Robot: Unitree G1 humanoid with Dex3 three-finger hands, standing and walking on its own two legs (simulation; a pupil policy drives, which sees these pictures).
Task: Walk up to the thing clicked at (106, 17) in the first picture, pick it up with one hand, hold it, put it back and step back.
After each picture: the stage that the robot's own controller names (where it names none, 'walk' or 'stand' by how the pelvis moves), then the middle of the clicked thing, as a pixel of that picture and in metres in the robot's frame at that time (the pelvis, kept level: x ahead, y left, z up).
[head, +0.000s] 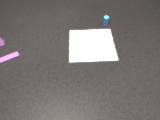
stand; (106, 20) +1.80 -0.29 -0.72
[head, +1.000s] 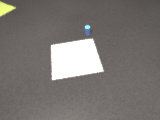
walk; (87, 30) +1.68 +0.09 -0.70
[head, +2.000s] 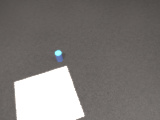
walk; (59, 56) +1.11 +0.33 -0.72
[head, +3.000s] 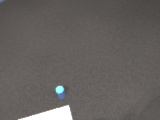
walk; (60, 92) +0.69 +0.27 -0.72
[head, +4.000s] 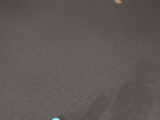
walk; out of the picture +0.42 +0.18 -0.70
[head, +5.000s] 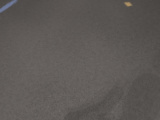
stand; out of the picture +0.34 +0.20 -0.72
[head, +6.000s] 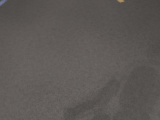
stand; out of the picture +0.32 +0.22 -0.73
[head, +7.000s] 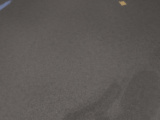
stand; out of the picture +0.33 +0.21 -0.73
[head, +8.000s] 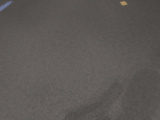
stand; out of the picture +0.32 +0.21 -0.73
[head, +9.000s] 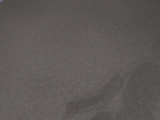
go down; out of the picture +0.33 +0.20 -0.72
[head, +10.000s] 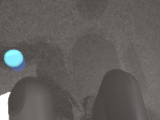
go down; (15, 61) +0.42 +0.23 -0.30
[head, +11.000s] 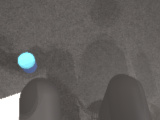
close in; (28, 63) +0.42 +0.22 -0.30
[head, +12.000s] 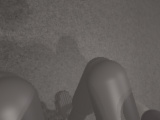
close in; out of the picture +0.41 +0.26 -0.22
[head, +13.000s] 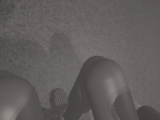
close; out of the picture +0.40 +0.27 -0.22
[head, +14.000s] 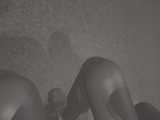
lift; out of the picture +0.37 +0.25 -0.23
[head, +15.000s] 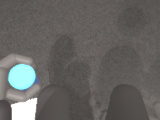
lift; (26, 80) +0.31 +0.21 -0.04
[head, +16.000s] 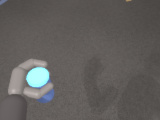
lift; (41, 86) +0.33 +0.16 +0.04
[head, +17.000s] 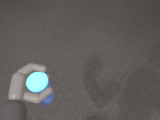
hold; (41, 89) +0.32 +0.17 +0.01
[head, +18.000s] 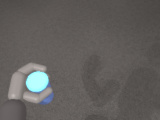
hold; (41, 88) +0.32 +0.17 +0.01
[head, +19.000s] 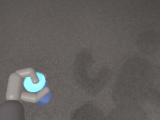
crouch; (38, 89) +0.33 +0.17 -0.04
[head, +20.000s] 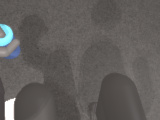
lower; (5, 43) +0.46 +0.22 -0.09
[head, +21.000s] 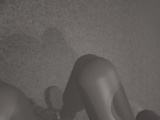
lower; out of the picture +0.43 +0.28 -0.23
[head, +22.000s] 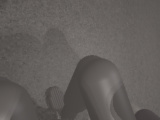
lower; out of the picture +0.42 +0.28 -0.23
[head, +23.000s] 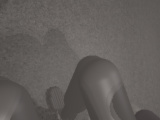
lower; out of the picture +0.42 +0.28 -0.23
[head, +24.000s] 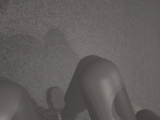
lower; out of the picture +0.42 +0.28 -0.23
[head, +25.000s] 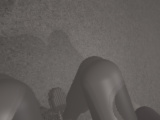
loosen; out of the picture +0.41 +0.26 -0.23
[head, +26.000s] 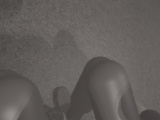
rise; out of the picture +0.41 +0.25 -0.23
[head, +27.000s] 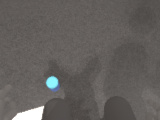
walk; (53, 84) +0.41 +0.18 -0.47
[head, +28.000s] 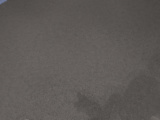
stand; out of the picture +0.36 +0.16 -0.66
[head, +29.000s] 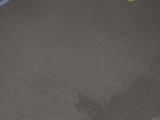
stand; out of the picture +0.36 +0.16 -0.67
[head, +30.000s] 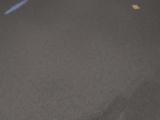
stand; out of the picture +0.38 +0.14 -0.72
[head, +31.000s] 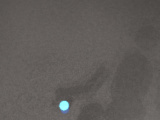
walk; (64, 107) +0.42 +0.12 -0.71
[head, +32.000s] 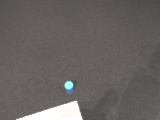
walk; (69, 87) +0.62 +0.16 -0.70
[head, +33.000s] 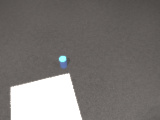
stand; (63, 62) +0.95 +0.22 -0.70
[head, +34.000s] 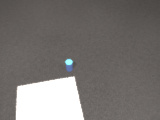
stand; (69, 65) +0.98 +0.16 -0.72
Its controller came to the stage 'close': yes
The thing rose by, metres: 0.72
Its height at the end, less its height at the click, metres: +0.00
